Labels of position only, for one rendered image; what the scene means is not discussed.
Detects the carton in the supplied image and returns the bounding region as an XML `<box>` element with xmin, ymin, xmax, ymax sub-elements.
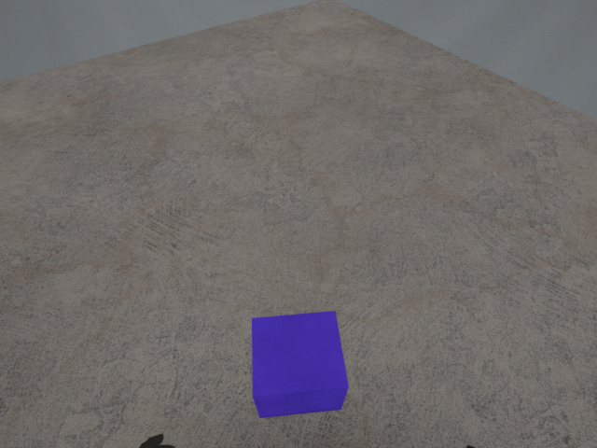
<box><xmin>252</xmin><ymin>311</ymin><xmax>349</xmax><ymax>418</ymax></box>

